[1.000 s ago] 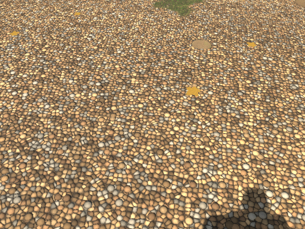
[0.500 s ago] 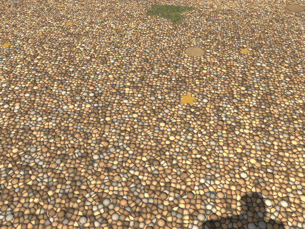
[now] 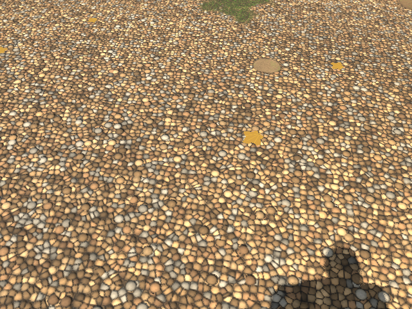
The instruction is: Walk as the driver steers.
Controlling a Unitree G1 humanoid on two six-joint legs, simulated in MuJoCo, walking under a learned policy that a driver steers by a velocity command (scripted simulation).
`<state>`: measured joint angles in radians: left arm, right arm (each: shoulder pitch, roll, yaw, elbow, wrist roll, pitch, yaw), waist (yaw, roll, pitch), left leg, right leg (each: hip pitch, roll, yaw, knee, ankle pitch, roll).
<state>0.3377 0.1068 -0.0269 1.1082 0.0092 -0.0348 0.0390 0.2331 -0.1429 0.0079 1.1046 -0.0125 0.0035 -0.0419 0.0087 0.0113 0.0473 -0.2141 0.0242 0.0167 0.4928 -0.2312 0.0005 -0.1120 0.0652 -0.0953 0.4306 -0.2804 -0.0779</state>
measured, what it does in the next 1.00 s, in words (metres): stands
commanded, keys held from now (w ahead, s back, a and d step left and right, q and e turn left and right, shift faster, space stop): no key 0.96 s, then w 0.04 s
